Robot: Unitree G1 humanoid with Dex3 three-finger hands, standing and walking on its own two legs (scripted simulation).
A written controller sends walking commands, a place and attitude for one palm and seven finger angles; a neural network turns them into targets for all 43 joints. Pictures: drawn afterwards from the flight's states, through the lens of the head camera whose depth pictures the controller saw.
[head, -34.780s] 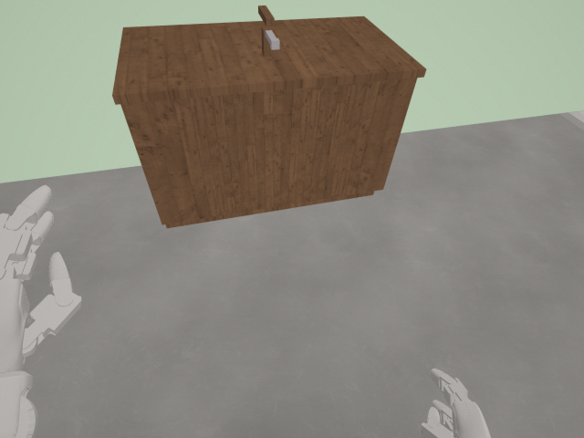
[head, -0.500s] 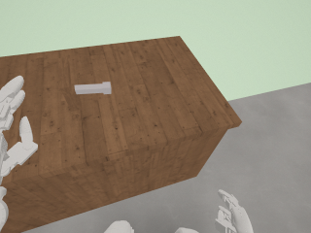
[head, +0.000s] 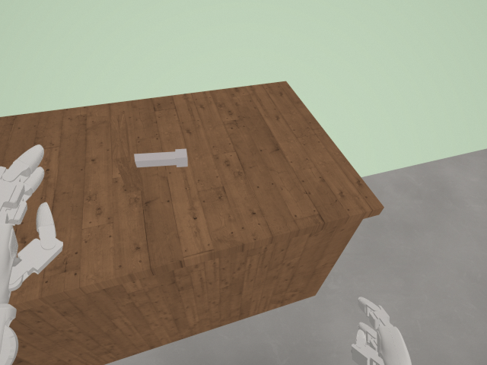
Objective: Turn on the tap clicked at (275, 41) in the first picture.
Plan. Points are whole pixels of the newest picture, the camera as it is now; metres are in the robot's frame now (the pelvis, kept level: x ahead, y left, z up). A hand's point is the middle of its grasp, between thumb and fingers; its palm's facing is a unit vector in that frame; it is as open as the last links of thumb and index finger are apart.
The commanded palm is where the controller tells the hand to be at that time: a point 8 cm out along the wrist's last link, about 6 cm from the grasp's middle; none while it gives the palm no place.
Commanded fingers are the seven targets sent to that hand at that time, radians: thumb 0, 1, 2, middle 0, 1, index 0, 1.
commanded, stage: come to a stop and stand still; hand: left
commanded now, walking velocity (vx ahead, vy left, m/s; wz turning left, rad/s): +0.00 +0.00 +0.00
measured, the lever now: (181, 157) +0.51 +0.18 +0.02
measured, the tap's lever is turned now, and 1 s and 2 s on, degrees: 80 80 80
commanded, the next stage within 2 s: look again from close up in 0.32 s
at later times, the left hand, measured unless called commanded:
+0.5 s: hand (39, 192) +0.25 +0.26 +0.21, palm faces +0.44 -0.75 -0.49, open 7.4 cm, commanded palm +0.16 +0.28 +0.18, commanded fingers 0.00 0.90 0.90 -0.20 -0.30 -0.20 -0.30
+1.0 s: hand (32, 220) +0.23 +0.28 +0.18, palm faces +0.44 -0.80 -0.40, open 7.4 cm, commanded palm +0.17 +0.29 +0.18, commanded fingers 0.00 0.90 0.90 -0.20 -0.30 -0.20 -0.30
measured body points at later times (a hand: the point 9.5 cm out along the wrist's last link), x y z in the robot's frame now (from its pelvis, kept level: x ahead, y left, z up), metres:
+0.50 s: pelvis +0.01 -0.01 +0.00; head +0.05 +0.01 +0.45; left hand +0.22 +0.30 +0.23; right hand +0.20 -0.22 -0.07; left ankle +0.01 +0.10 -0.74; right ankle +0.05 -0.11 -0.74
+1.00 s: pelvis +0.02 +0.00 +0.00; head +0.07 +0.04 +0.44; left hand +0.20 +0.32 +0.20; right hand +0.21 -0.21 -0.08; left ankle +0.01 +0.11 -0.74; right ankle +0.05 -0.11 -0.74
